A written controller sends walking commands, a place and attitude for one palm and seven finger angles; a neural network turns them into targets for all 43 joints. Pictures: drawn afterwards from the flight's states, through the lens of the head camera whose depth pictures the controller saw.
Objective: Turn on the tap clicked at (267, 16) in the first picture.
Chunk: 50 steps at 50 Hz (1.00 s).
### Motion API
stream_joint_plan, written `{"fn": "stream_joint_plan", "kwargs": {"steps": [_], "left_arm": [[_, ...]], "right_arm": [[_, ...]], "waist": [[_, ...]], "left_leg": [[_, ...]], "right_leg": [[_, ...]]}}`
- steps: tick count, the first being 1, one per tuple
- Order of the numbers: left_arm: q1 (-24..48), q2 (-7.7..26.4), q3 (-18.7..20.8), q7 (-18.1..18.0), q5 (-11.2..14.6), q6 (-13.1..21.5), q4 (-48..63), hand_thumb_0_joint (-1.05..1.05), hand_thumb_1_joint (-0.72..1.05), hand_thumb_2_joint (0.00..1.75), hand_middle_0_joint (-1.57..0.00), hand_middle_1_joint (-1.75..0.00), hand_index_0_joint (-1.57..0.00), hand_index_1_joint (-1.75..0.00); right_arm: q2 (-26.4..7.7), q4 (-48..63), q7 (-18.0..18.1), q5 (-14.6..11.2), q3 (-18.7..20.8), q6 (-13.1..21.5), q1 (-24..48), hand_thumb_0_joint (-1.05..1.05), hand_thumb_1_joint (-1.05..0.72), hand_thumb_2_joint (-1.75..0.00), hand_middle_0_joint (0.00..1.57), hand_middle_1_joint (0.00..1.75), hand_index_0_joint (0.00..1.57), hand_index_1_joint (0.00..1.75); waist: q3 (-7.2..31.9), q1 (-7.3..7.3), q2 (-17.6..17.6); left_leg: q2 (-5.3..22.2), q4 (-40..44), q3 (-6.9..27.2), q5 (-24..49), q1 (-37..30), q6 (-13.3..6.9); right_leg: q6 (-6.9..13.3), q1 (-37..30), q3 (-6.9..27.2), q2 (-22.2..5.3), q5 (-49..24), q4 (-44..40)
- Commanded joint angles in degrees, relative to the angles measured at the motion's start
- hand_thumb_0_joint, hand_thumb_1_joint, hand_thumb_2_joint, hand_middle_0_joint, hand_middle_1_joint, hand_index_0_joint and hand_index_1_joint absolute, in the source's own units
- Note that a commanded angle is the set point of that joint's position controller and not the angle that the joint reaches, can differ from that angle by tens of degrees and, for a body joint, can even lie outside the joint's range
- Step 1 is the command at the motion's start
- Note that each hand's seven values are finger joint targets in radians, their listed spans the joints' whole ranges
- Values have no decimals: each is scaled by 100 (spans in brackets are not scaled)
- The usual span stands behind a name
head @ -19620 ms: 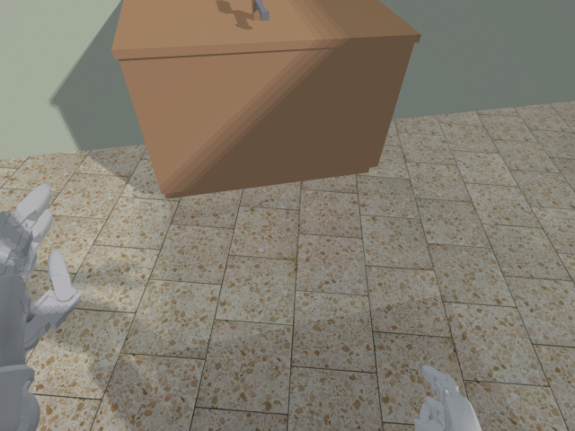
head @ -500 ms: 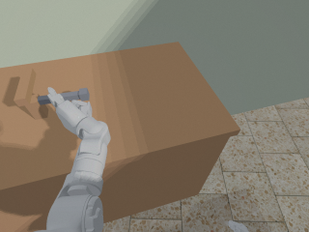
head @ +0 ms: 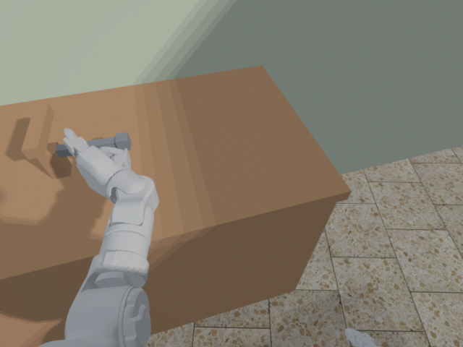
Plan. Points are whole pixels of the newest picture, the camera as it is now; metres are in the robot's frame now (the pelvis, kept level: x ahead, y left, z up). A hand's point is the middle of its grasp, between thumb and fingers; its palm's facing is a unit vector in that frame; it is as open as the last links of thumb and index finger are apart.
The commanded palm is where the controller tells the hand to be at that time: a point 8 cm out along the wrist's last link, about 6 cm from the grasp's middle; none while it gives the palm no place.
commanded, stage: lift the hand up off the lever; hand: left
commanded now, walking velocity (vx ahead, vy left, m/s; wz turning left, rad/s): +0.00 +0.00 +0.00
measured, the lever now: (123, 141) +0.51 +0.25 +0.07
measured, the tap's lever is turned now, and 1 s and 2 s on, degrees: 86 86 86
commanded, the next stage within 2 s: draw the hand back beside the body in 0.80 s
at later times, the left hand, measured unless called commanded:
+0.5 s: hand (119, 148) +0.42 +0.21 +0.13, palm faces +0.81 -0.59 -0.07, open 7.8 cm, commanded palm +0.37 +0.23 +0.14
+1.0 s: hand (127, 147) +0.41 +0.19 +0.14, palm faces +0.65 -0.76 -0.10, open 7.8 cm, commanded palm +0.35 +0.23 +0.14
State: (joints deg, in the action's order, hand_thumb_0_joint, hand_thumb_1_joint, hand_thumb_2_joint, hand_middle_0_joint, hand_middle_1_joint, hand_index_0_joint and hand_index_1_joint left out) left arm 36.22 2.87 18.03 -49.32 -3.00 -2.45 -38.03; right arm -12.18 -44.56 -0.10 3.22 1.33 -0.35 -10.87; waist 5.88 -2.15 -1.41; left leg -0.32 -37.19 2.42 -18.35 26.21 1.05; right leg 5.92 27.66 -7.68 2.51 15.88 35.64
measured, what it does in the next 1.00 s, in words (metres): stands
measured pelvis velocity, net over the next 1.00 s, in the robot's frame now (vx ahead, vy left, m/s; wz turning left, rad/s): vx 0.01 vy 0.01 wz -0.02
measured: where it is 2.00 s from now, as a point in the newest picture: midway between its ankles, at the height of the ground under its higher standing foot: outside the picture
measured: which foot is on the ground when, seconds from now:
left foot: down 0.00-1.00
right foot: down 0.00-1.00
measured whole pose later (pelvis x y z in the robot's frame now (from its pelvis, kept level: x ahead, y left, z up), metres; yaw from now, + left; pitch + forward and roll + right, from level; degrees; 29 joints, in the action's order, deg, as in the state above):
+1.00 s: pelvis +0.01 +0.01 +0.01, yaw -1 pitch +3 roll +1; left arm 27.5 3.0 10.6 -37.5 -1.9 -9.9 -22.1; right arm -11.2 -42.3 1.5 1.4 0.3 -1.9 -7.9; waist 3.8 0.6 -1.4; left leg -0.8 -32.1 0.9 -17.5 17.9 0.2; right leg 5.1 20.4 -5.9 2.3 15.3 32.1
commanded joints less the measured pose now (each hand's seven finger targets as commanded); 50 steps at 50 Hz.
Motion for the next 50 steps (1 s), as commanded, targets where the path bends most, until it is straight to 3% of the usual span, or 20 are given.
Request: {"fn": "stream_joint_plan", "kwargs": {"steps": [1, 3, 4, 7, 9, 10, 15, 19, 22, 24, 27, 29, 31, 38, 39, 45, 46, 47, 49, 50], "left_arm": [[2526, 753, -224, -32, -205, 315, 1264, 0, 90, 90, -15, -15, -15, -15], [2579, 849, -148, -51, -229, 322, 1376, 0, 90, 90, -15, -15, -15, -15], [2376, 1092, 126, -75, -235, 313, 1440, 0, 90, 90, -15, -15, -15, -15], [2420, 715, -248, -60, -248, 256, 1612, 0, 90, 90, -15, -15, -15, -15], [2223, 954, 17, -62, -248, 173, 1562, 0, 90, 90, -15, -15, -15, -15], [2245, 779, -188, -24, -226, 129, 1637, 0, 90, 90, -15, -15, -15, -15], [2235, 833, -135, 12, -144, -45, 1667, 0, 90, 90, -15, -15, -15, -15], [2223, 1030, 24, 4, -177, -72, 1948, 0, 90, 90, -15, -15, -15, -15], [2064, 689, -307, 66, -187, -131, 2100, 0, 90, 90, -15, -15, -15, -15], [2003, 831, -179, 106, -162, -190, 2104, 0, 90, 90, -15, -15, -15, -15], [1957, 584, -423, 185, -44, -275, 2233, 0, 90, 90, -15, -15, -15, -15], [1928, 671, -321, 209, -3, -328, 2320, 0, 90, 90, -15, -15, -15, -15], [2015, 390, -615, 217, 2, -376, 2302, 0, 90, 90, -15, -15, -15, -15], [2014, 514, -446, 107, -41, -487, 2325, 0, 90, 90, -15, -15, -15, -15], [1941, 710, -251, 98, -52, -493, 2266, 0, 90, 90, -15, -15, -15, -15], [2062, 491, -502, 71, -149, -483, 2510, 0, 90, 90, -15, -15, -15, -15], [1719, 352, -1588, 1005, -322, -425, 2903, 0, 90, 90, -15, -15, -15, -15], [1695, 804, -1145, 1397, -186, -339, 3070, 0, 90, 90, -15, -16, -15, -16], [1107, 1208, -871, 1880, -39, -250, 3335, 0, 90, 90, -15, -16, -15, -16], [817, 1224, -949, 2197, 75, -204, 3489, 0, 90, 90, -16, -16, -16, -16]], "right_arm": [[-640, 713, 67, -22, 213, 254, 369, 0, -90, -90, 20, 30, 20, 30], [-647, 711, 63, -17, 223, 263, 337, 0, -90, -90, 20, 30, 20, 30], [-669, 709, 73, -20, 257, 253, 360, 0, -90, -90, 20, 30, 20, 30], [-638, 740, 33, -12, 241, 261, 371, 0, -90, -90, 20, 30, 20, 30], [-683, 737, 53, -14, 262, 247, 380, 0, -90, -90, 20, 30, 20, 30], [-661, 773, 46, -43, 246, 235, 422, 0, -90, -90, 20, 30, 20, 30], [-657, 794, 84, -76, 214, 229, 529, 0, -90, -90, 20, 30, 20, 30], [-649, 781, 105, -66, 224, 236, 589, 0, -90, -90, 20, 30, 20, 30], [-597, 817, 75, -69, 213, 253, 585, 0, -90, -90, 20, 30, 20, 30], [-636, 783, 99, -77, 222, 240, 600, 0, -90, -90, 20, 30, 20, 30], [-620, 848, 114, -115, 198, 253, 675, 0, -90, -90, 20, 30, 20, 30], [-633, 817, 133, -128, 214, 254, 742, 0, -90, -90, 20, 30, 20, 30], [-601, 809, 121, -125, 191, 285, 766, 0, -90, -90, 20, 30, 20, 30], [-578, 789, 104, -108, 176, 264, 839, 0, -90, -90, 20, 30, 20, 30], [-596, 759, 120, -103, 189, 238, 864, 0, -90, -90, 20, 30, 20, 30], [-559, 810, 78, -89, 182, 247, 890, 0, -90, -90, 20, 30, 20, 30], [-703, 884, 174, -159, 181, 105, 710, 0, -90, -90, 20, 30, 20, 30], [-704, 1016, 265, -223, 203, 78, 631, 0, -90, -90, 20, 30, 20, 30], [-686, 1154, 400, -277, 156, -7, 652, 0, -90, -90, 20, 30, 20, 30], [-661, 1260, 443, -335, 111, -42, 662, 0, -90, -90, 20, 30, 20, 30]], "waist": [[1736, -48, 239], [1843, -33, 293], [1921, 73, 165], [1888, -11, 281], [1842, 74, 338], [1797, 31, 313], [1547, 65, 449], [1745, 141, 273], [1772, 125, 222], [1691, 151, 218], [1643, 131, 428], [1600, 181, 269], [1462, 111, 340], [1568, 209, 418], [1577, 268, 343], [1733, 251, 149], [1705, -55, 371], [1843, 46, 323], [1874, 233, 165], [1809, 246, 360]], "left_leg": [[-141, 351, -194, 789, -80, -217], [-126, 344, -197, 896, -104, -211], [-130, 361, -186, 975, -125, -207], [-103, 356, -215, 1195, -257, -196], [-102, 407, -197, 1220, -252, -202], [-101, 416, -232, 1228, -276, -198], [-110, 537, -238, 1026, -255, -212], [-112, 532, -237, 1128, -390, -212], [-95, 521, -256, 1400, -543, -187], [-90, 574, -225, 1439, -584, -185], [-91, 621, -225, 1460, -646, -180], [-93, 663, -204, 1467, -743, -172], [-85, 665, -196, 1474, -812, -168], [-86, 656, -193, 1556, -781, -134], [-85, 693, -164, 1513, -750, -126], [-57, 619, -189, 1777, -895, -97], [-40, 594, -247, 1889, -1185, -180], [-46, 617, -273, 2003, -1289, -245], [-70, 736, -271, 2044, -1331, -289], [-52, 784, -246, 2048, -1315, -292]], "right_leg": [[-556, -1493, 757, -440, -905, -700], [-572, -1601, 778, -463, -1141, -674], [-536, -1677, 738, -429, -1180, -637], [-557, -1673, 689, -439, -1550, -586], [-537, -1732, 660, -419, -1519, -609], [-550, -1721, 688, -441, -1542, -627], [-580, -1737, 736, -468, -1239, -813], [-570, -1869, 757, -469, -1401, -806], [-569, -1919, 697, -469, -1833, -720], [-528, -1919, 648, -434, -1745, -735], [-567, -1982, 664, -468, -1857, -788], [-516, -1927, 614, -423, -1658, -821], [-518, -1790, 582, -417, -1584, -838], [-529, -1894, 597, -453, -1726, -819], [-501, -1897, 584, -428, -1569, -819], [-456, -1840, 545, -397, -1731, -704], [-422, -1870, 697, -366, -2170, -540], [-417, -2040, 728, -360, -2428, -607], [-436, -2374, 786, -348, -2644, -644], [-450, -2461, 800, -348, -2732, -653]]}}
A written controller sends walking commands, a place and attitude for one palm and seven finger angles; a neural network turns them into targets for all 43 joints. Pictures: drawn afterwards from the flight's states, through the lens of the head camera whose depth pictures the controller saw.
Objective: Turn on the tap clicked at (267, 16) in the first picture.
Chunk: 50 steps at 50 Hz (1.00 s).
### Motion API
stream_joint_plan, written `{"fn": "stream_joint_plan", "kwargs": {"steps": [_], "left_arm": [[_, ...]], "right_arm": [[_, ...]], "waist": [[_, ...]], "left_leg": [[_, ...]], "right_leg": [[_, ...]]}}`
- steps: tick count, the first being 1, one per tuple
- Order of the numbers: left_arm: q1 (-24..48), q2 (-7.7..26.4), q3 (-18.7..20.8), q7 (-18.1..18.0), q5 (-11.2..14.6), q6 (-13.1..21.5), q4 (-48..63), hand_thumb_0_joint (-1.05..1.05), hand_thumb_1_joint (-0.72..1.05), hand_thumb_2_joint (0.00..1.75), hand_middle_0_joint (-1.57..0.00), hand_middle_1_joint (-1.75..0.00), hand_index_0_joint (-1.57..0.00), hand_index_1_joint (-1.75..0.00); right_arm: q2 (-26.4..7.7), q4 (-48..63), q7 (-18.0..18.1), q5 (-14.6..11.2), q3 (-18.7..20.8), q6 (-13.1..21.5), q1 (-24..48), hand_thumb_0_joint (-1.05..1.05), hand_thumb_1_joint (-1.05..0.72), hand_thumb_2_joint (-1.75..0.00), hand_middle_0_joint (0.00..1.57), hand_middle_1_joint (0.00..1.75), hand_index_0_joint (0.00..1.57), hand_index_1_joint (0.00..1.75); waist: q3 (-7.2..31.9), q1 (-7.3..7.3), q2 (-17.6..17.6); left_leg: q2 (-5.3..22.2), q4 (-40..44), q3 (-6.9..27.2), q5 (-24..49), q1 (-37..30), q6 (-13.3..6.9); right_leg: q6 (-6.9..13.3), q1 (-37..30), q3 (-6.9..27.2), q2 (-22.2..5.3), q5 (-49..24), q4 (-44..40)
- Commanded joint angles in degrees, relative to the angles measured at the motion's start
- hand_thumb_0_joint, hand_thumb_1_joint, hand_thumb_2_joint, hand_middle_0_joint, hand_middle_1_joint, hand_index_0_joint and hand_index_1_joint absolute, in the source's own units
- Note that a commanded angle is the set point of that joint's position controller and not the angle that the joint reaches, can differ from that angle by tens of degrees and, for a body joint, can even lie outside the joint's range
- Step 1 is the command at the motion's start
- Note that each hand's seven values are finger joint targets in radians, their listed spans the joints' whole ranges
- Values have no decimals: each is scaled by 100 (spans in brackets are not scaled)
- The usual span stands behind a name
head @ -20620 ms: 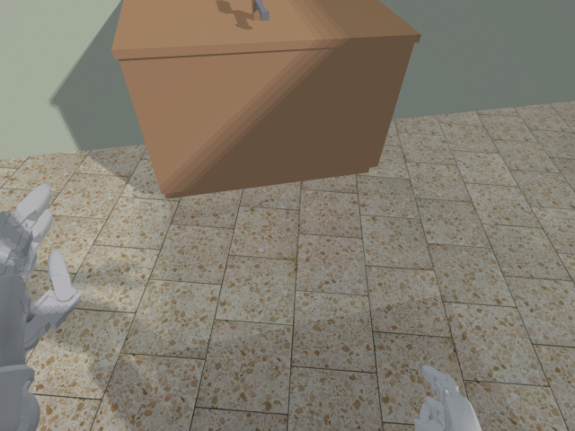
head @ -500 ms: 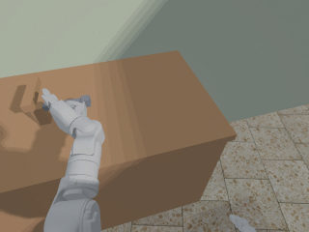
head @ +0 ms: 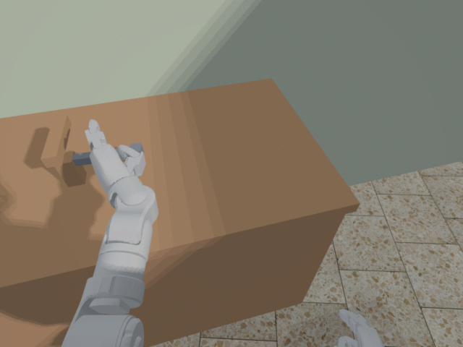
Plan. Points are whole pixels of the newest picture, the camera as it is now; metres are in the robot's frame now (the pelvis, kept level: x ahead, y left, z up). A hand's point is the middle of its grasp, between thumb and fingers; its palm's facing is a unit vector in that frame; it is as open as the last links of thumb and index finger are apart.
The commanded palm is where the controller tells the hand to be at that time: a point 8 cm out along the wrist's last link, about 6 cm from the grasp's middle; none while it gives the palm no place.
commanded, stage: draw the hand back beside the body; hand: left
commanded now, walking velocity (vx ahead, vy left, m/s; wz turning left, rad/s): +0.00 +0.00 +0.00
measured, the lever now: (136, 151) +0.49 +0.25 +0.06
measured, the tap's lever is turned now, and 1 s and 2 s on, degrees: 86 86 86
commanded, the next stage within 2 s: step back with the hand held close in 1.38 s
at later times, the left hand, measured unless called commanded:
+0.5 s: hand (102, 205) +0.28 +0.21 +0.15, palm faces +0.27 -0.94 -0.23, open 7.6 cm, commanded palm +0.25 +0.26 +0.16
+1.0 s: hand (56, 238) +0.22 +0.25 +0.16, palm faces +0.34 -0.89 -0.31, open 7.4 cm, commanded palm +0.18 +0.29 +0.18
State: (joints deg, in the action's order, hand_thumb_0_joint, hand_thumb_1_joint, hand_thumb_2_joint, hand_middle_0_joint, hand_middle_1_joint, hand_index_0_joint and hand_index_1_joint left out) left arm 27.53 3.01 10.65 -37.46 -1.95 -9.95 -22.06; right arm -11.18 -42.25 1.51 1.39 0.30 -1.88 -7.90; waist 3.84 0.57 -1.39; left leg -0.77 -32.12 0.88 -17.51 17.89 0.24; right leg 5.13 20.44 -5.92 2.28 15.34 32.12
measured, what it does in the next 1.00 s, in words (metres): stands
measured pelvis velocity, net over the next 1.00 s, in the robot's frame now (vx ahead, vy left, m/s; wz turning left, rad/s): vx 0.00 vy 0.02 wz -0.02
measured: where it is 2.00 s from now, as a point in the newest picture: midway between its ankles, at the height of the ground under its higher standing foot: outside the picture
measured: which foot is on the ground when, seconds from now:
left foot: down 0.00-1.00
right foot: down 0.00-1.00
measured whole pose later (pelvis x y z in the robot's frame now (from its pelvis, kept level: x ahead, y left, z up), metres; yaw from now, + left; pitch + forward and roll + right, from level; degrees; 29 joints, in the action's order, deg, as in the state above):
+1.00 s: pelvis +0.00 +0.02 +0.02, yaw -1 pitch -6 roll +0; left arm -19.8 18.1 11.7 -5.5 5.2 6.4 16.2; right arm -12.9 -37.4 2.0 -0.5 -1.1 3.9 -8.9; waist -3.3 3.7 -3.6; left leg -1.0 -19.9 -0.1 -12.9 1.1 -1.1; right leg 3.6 3.1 -4.3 2.7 9.5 18.4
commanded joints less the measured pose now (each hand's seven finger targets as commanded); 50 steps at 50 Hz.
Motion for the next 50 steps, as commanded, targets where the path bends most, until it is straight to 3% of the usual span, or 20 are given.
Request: {"fn": "stream_joint_plan", "kwargs": {"steps": [1, 2, 3, 4, 5, 6, 8, 9, 12, 14, 18, 21, 23, 27, 30, 35, 38, 45, 48, 50], "left_arm": [[1265, 1281, -184, 1353, 135, 582, 1876, 0, 90, 90, -16, -17, -16, -17], [921, 1318, -174, 1716, 338, 608, 1858, 0, 90, 90, -16, -17, -16, -17], [633, 1530, 157, 1906, 578, 584, 1812, 0, 90, 90, -16, -17, -16, -17], [325, 1733, 510, 1989, 776, 536, 1866, 0, 90, 90, -16, -18, -16, -18], [246, 1616, 446, 1994, 894, 468, 2085, 0, 90, 90, -16, -18, -16, -18], [-551, 2767, 669, 2286, 592, 736, 1723, 0, 90, 90, -16, -18, -16, -18], [-763, 2604, 564, 2617, 722, 1039, 2041, 0, 90, 90, -16, -19, -16, -19], [-617, 2837, 715, 2703, 740, 1179, 2383, 0, 90, 90, -16, -19, -16, -19], [-125, 2521, 142, 2877, 703, 1546, 3174, 0, 90, 90, -17, -20, -17, -20], [110, 2463, -55, 2903, 688, 1726, 3525, 0, 90, 90, -17, -21, -17, -21], [-422, 2220, -264, 2887, 669, 1909, 3128, 0, 90, 90, -17, -22, -17, -22], [-985, 2066, -322, 2949, 655, 1993, 3017, 0, 90, 90, -18, -23, -18, -23], [-1407, 2256, -45, 2978, 688, 2012, 2973, 0, 90, 90, -18, -23, -18, -23], [-1853, 2635, 499, 3048, 719, 2079, 3335, 0, 90, 90, -18, -25, -18, -25], [-2025, 2661, 571, 3075, 703, 2127, 4025, 0, 90, 90, -19, -26, -19, -26], [-2700, 2517, 541, 3097, 720, 2083, 4445, 0, 90, 90, -19, -27, -19, -27], [-3021, 2364, 436, 3130, 727, 2041, 4480, 0, 90, 90, -19, -28, -19, -28], [-3561, 2521, 694, 3105, 696, 2076, 5042, 0, 90, 90, -20, -30, -20, -30], [-3984, 2617, 868, 3066, 697, 2077, 5282, 0, 90, 90, -20, -30, -20, -30], [-4169, 2636, 941, 3059, 697, 2082, 5439, 0, 90, 90, -20, -30, -20, -30]], "right_arm": [[-755, 1086, 326, -209, 185, 71, 389, 0, -90, -90, 20, 30, 20, 30], [-761, 1155, 364, -248, 132, 51, 407, 0, -90, -90, 20, 30, 20, 30], [-740, 1211, 410, -313, 90, 37, 474, 0, -90, -90, 20, 30, 20, 30], [-728, 1270, 448, -369, 65, 2, 612, 0, -90, -90, 20, 30, 20, 30], [-676, 1365, 467, -412, 13, 7, 744, 0, -90, -90, 20, 30, 20, 30], [-698, 1220, 301, -329, 48, 91, 316, 0, -90, -90, 20, 30, 20, 30], [-669, 1383, 235, -394, 29, 174, 494, 0, -90, -90, 20, 30, 20, 30], [-692, 1410, 228, -414, 43, 223, 580, 0, -90, -90, 20, 30, 20, 30], [-706, 1498, 182, -391, 34, 511, 653, 0, -90, -90, 20, 30, 20, 30], [-749, 1481, 186, -383, 45, 686, 710, 0, -90, -90, 20, 30, 20, 30], [-817, 1331, 207, -351, 77, 886, 613, 0, -90, -90, 20, 30, 20, 30], [-798, 1284, 185, -342, 54, 883, 620, 0, -90, -90, 20, 30, 20, 30], [-816, 1271, 173, -335, 60, 837, 661, 0, -90, -90, 20, 30, 20, 30], [-752, 1351, 160, -310, 46, 744, 761, 0, -90, -90, 20, 30, 20, 30], [-680, 1432, 139, -284, 4, 760, 785, 0, -90, -90, 20, 30, 20, 30], [-699, 1496, 126, -234, 22, 830, 763, 0, -90, -90, 20, 30, 20, 30], [-732, 1483, 116, -234, 63, 846, 752, 0, -90, -90, 20, 30, 20, 30], [-759, 1448, 119, -214, 95, 889, 745, 0, -90, -90, 20, 30, 20, 30], [-755, 1464, 115, -190, 95, 924, 738, 0, -90, -90, 20, 30, 20, 30], [-732, 1471, 115, -196, 92, 931, 739, 0, -90, -90, 20, 30, 20, 30]], "waist": [[1843, 0, 482], [1603, 28, 627], [1401, 133, 756], [1285, 295, 497], [1141, 312, 467], [890, 132, 421], [639, 194, 425], [628, 230, -99], [385, 47, -514], [279, -36, -538], [218, -68, 294], [87, -2, 93], [83, 74, 382], [191, 202, 244], [237, 234, -674], [152, 227, -313], [32, 194, 131], [95, 254, -233], [115, 304, -118], [45, 306, -340]], "left_leg": [[11, 329, -107, 1873, -435, -215], [17, 409, -116, 1731, -370, -228], [22, 513, -129, 1503, -264, -224], [15, 618, -130, 1360, -227, -208], [11, 684, -158, 1226, -253, -208], [132, 902, -131, 1025, -404, -200], [116, 990, -151, 1026, -332, -227], [97, 1048, -150, 1021, -498, -219], [108, 1202, -126, 908, -978, -207], [114, 1275, -79, 778, -1273, -226], [92, 1372, -22, 565, -1390, -286], [58, 1526, 1, 448, -1404, -265], [59, 1545, -15, 522, -1299, -276], [80, 1565, -20, 777, -1216, -253], [83, 1625, 36, 1003, -1375, -173], [141, 1575, 64, 1386, -1477, -175], [177, 1527, 47, 1411, -1493, -197], [163, 1464, 109, 1609, -1549, -175], [171, 1403, 130, 1763, -1474, -164], [174, 1408, 143, 1676, -1436, -137]], "right_leg": [[-394, -1807, 659, -318, -2711, -357], [-437, -1851, 688, -319, -2718, -443], [-478, -1944, 726, -324, -2547, -581], [-445, -2023, 742, -311, -2225, -676], [-461, -1980, 767, -323, -1929, -794], [-536, -2194, 869, -506, -1985, -877], [-508, -2234, 883, -482, -1859, -956], [-443, -2193, 878, -475, -1627, -1052], [-373, -1821, 842, -393, -1058, -1361], [-363, -1568, 818, -360, -700, -1581], [-396, -1565, 814, -328, -284, -1764], [-364, -1577, 731, -319, -220, -1757], [-370, -1746, 739, -323, -266, -1794], [-344, -2054, 746, -351, -571, -1758], [-268, -2118, 691, -327, -855, -1710], [-267, -2119, 645, -290, -1240, -1705], [-298, -2001, 642, -288, -1262, -1712], [-274, -2017, 618, -309, -1359, -1627], [-270, -2100, 599, -325, -1516, -1561], [-262, -2058, 611, -331, -1407, -1580]]}}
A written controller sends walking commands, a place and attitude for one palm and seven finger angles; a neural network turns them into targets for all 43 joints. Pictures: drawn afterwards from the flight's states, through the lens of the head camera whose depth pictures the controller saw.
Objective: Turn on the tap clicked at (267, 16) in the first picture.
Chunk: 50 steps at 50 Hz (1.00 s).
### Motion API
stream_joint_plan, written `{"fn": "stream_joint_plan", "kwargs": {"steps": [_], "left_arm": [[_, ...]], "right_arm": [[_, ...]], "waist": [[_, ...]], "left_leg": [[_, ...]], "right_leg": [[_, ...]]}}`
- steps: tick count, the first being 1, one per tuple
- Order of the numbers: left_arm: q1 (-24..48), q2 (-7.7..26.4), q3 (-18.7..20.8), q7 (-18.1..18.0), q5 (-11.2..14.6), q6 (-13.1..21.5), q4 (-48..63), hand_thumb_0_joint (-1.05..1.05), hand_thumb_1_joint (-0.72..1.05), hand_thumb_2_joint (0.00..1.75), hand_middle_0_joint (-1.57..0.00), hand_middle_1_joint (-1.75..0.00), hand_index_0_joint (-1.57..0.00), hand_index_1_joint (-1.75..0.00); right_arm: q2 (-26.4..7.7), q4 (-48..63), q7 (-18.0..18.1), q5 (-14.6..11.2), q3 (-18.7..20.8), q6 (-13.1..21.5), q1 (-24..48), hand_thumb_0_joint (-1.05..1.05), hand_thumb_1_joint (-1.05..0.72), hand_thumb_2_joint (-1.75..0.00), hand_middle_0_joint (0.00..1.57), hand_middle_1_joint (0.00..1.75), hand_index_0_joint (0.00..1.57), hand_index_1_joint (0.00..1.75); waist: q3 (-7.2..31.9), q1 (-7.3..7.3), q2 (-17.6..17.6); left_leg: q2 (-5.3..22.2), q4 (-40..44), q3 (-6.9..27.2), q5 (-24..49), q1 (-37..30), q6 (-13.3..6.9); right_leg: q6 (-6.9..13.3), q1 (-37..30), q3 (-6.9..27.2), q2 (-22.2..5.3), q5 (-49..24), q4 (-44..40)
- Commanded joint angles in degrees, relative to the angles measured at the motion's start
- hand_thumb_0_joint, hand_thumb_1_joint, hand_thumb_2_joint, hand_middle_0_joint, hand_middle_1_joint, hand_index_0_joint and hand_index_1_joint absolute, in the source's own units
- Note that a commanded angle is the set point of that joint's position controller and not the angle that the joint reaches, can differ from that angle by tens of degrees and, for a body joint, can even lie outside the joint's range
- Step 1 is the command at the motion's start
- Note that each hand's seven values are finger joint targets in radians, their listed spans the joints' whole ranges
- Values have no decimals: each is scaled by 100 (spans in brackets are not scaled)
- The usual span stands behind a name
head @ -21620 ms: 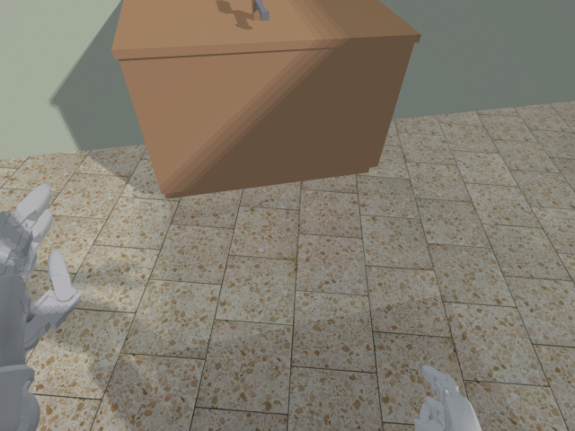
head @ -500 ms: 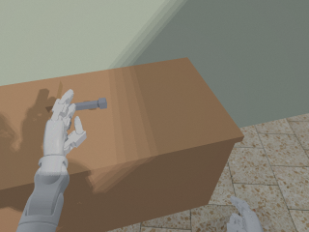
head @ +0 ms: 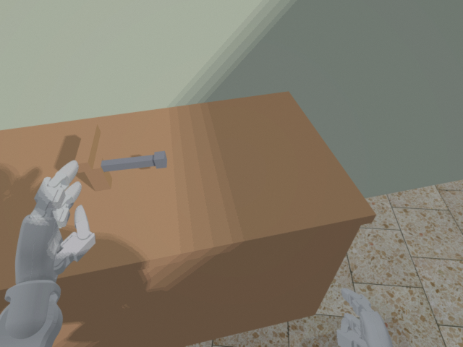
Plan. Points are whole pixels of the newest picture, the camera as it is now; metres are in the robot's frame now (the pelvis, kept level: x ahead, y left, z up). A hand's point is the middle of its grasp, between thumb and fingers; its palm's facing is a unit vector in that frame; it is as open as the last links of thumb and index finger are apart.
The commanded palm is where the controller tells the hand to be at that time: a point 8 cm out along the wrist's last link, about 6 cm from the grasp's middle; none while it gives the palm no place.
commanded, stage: draw the hand back beside the body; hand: left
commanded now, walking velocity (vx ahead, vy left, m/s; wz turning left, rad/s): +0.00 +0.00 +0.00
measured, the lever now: (160, 159) +0.49 +0.24 +0.04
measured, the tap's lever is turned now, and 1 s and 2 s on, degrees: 86 86 86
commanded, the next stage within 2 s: step back with the hand held close in 0.38 s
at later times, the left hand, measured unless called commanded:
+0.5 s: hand (80, 244) +0.20 +0.23 +0.15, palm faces +0.39 -0.86 -0.34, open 7.4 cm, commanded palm +0.16 +0.28 +0.17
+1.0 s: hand (45, 285) +0.14 +0.25 +0.15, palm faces +0.36 -0.82 -0.44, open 7.4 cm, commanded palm +0.09 +0.29 +0.17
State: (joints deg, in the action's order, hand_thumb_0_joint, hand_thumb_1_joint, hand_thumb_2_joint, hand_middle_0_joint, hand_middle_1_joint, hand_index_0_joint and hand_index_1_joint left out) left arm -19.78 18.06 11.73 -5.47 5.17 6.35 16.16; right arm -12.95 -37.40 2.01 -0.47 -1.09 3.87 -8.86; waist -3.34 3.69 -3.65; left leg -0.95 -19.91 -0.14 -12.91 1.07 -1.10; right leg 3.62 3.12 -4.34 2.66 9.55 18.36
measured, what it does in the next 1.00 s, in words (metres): shifts its weight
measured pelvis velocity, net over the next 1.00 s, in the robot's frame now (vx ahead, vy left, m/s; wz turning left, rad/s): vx -0.06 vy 0.01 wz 0.01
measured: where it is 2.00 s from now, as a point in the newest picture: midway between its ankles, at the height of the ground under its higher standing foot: outside the picture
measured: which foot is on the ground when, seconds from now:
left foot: down 0.00-1.00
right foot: down 0.00-1.00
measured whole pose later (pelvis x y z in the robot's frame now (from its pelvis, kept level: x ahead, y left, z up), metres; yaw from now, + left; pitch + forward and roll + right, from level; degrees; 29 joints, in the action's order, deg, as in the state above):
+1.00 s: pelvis -0.06 +0.01 -0.01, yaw +1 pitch +0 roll -1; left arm -29.9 22.9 18.6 -8.5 3.4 9.2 30.6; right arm -13.9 -32.5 3.8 -1.1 0.4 1.8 -11.2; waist -4.0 1.2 -1.5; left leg -1.3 -32.6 0.2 -13.6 19.5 -1.9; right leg 3.0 19.4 -5.5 1.7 7.4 26.8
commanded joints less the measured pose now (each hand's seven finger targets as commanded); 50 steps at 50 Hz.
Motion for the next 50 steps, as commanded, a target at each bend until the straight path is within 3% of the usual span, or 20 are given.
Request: {"fn": "stream_joint_plan", "kwargs": {"steps": [1, 5, 9, 13, 15, 18, 20, 24, 25, 26, 27, 28, 31, 34, 38, 39, 43, 44, 48, 50], "left_arm": [[462, 1172, 882, -150, -7, 449, 1653, 0, 90, 90, -20, -30, -20, -30], [-3, 1127, 986, -143, 18, 422, 1761, 0, 90, 90, -20, -30, -20, -30], [400, 966, 772, -128, -12, 408, 1620, 0, 90, 90, -20, -30, -20, -30], [415, 1061, 829, -183, -24, 431, 1564, 0, 90, 90, -20, -30, -20, -30], [442, 1146, 905, -208, -36, 455, 1672, 0, 90, 90, -20, -30, -20, -30], [255, 1131, 921, -199, -7, 440, 1632, 0, 90, 90, -20, -30, -20, -30], [267, 1148, 944, -204, -26, 452, 1703, 0, 90, 90, -20, -30, -20, -30], [259, 1146, 943, -188, -26, 434, 1758, 0, 90, 90, -20, -30, -20, -30], [456, 1196, 949, -206, -28, 487, 2073, 0, 90, 90, -20, -30, -20, -30], [1203, 2054, 1870, -280, 26, 706, 2534, 0, 90, 90, -20, -30, -20, -30], [513, 1519, 1500, -229, 0, 719, 1866, 0, 90, 90, -20, -30, -20, -30], [132, 1333, 1355, -192, -27, 671, 1649, 0, 90, 90, -20, -30, -20, -30], [-369, 1060, 1148, -122, -48, 626, 1585, 0, 90, 90, -20, -30, -20, -30], [-755, 1077, 1172, -133, -53, 586, 1812, 0, 90, 90, -20, -30, -20, -30], [-790, 1314, 1344, -221, -81, 578, 2227, 0, 90, 90, -20, -30, -20, -30], [-675, 1516, 1481, -254, -103, 603, 2466, 0, 90, 90, -20, -30, -20, -30], [-663, 1526, 1500, -367, -143, 666, 2583, 0, 90, 90, -20, -30, -20, -30], [-624, 1601, 1551, -390, -162, 665, 2666, 0, 90, 90, -20, -30, -20, -30], [-690, 1453, 1426, -490, -199, 645, 2516, 0, 90, 90, -20, -30, -20, -30], [-715, 1364, 1334, -504, -212, 639, 2650, 0, 90, 90, -20, -30, -20, -30]], "right_arm": [[-562, 999, 67, -12, 232, 369, 832, 0, -90, -90, 20, 30, 20, 30], [-554, 1002, 69, -18, 247, 379, 818, 0, -90, -90, 20, 30, 20, 30], [-597, 966, 94, -31, 253, 412, 838, 0, -90, -90, 20, 30, 20, 30], [-602, 948, 139, -22, 269, 453, 822, 0, -90, -90, 20, 30, 20, 30], [-588, 957, 156, -6, 261, 469, 844, 0, -90, -90, 20, 30, 20, 30], [-569, 959, 148, 1, 253, 468, 853, 0, -90, -90, 20, 30, 20, 30], [-559, 934, 141, -2, 238, 468, 852, 0, -90, -90, 20, 30, 20, 30], [-568, 930, 125, -12, 222, 489, 863, 0, -90, -90, 20, 30, 20, 30], [-558, 974, 120, 0, 220, 513, 858, 0, -90, -90, 20, 30, 20, 30], [-605, 1274, 164, -64, 192, 423, 803, 0, -90, -90, 20, 30, 20, 30], [-534, 1052, 172, -15, 180, 355, 714, 0, -90, -90, 20, 30, 20, 30], [-545, 1105, 146, -8, 212, 296, 649, 0, -90, -90, 20, 30, 20, 30], [-636, 1260, 140, -24, 282, 147, 543, 0, -90, -90, 20, 30, 20, 30], [-663, 1389, 152, -35, 310, 40, 540, 0, -90, -90, 20, 30, 20, 30], [-667, 1514, 186, -69, 374, -50, 504, 0, -90, -90, 20, 30, 20, 30], [-682, 1512, 198, -62, 367, -39, 534, 0, -90, -90, 20, 30, 20, 30], [-655, 1480, 238, -57, 383, 44, 430, 0, -90, -90, 20, 30, 20, 30], [-673, 1452, 243, -59, 389, 66, 418, 0, -90, -90, 20, 30, 20, 30], [-690, 1366, 249, -73, 391, 121, 239, 0, -90, -90, 20, 30, 20, 30], [-727, 1376, 260, -82, 367, 146, 226, 0, -90, -90, 20, 30, 20, 30]], "waist": [[699, -3, 15], [570, 0, -152], [351, -106, 14], [553, -59, 203], [693, -32, 58], [669, -8, 298], [651, -4, -69], [564, -23, -204], [705, -2, -245], [306, -118, -79], [329, -183, 264], [399, -192, 618], [876, -212, 301], [1217, -203, 103], [1181, -216, 526], [1173, -225, 374], [887, -244, 395], [877, -281, 236], [686, -346, 360], [679, -372, 142]], "left_leg": [[203, 171, 269, 1190, 295, -5], [213, 132, 255, 1120, 355, -5], [207, 133, 278, 850, 378, -39], [186, 111, 269, 782, 327, -69], [164, 102, 283, 825, 260, -77], [176, 71, 254, 949, 311, -89], [171, 96, 273, 964, 334, -51], [174, 96, 273, 1002, 363, -30], [174, 93, 286, 1022, 322, -25], [347, -121, 460, 723, 635, -127], [355, -271, 540, 752, 657, -129], [366, -356, 558, 887, 637, -123], [486, -408, 498, 1495, 573, -113], [573, -362, 530, 1829, 621, -106], [563, -493, 547, 1191, 984, -99], [561, -453, 613, 1067, 1029, -109], [490, -626, 665, -116, 1428, -152], [473, -648, 686, -328, 1401, -159], [401, -1128, 669, -1108, 1462, -144], [544, -902, 853, -1282, 1465, -176]], "right_leg": [[-113, -293, 446, -369, -806, -199], [-112, -186, 451, -380, -731, -198], [-133, 92, 440, -368, -426, -248], [-151, -5, 434, -378, -368, -221], [-136, -74, 450, -381, -405, -200], [-151, -134, 460, -403, -583, -177], [-119, -147, 463, -396, -570, -171], [-113, -112, 456, -408, -625, -177], [-109, -199, 454, -413, -653, -162], [-161, 368, 1140, -747, -1186, -352], [-152, 422, 1074, -933, -1517, -285], [-169, 450, 1069, -998, -1741, -234], [-217, 349, 918, -1023, -2130, 103], [-263, 288, 819, -982, -2036, 312], [-250, 527, 929, -1038, -1373, 236], [-213, 623, 954, -1053, -1170, 271], [-177, 1098, 1158, -1108, 43, 58], [-137, 1266, 1232, -1155, 332, 5], [-50, 1963, 1283, -1309, 1590, -248], [-82, 2120, 1097, -1184, 1753, -6]]}}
